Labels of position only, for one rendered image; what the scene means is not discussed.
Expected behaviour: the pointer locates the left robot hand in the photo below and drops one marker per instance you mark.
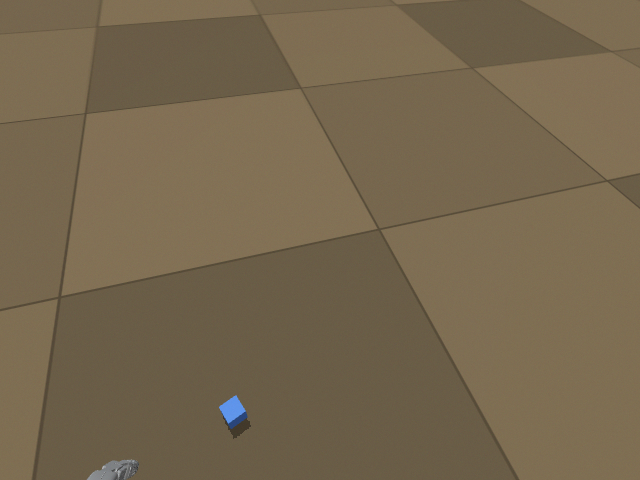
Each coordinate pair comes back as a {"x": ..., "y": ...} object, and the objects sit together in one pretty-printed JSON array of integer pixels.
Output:
[{"x": 115, "y": 470}]

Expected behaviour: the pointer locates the cube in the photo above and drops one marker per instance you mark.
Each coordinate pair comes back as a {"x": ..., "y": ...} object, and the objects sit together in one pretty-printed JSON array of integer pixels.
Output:
[{"x": 233, "y": 412}]

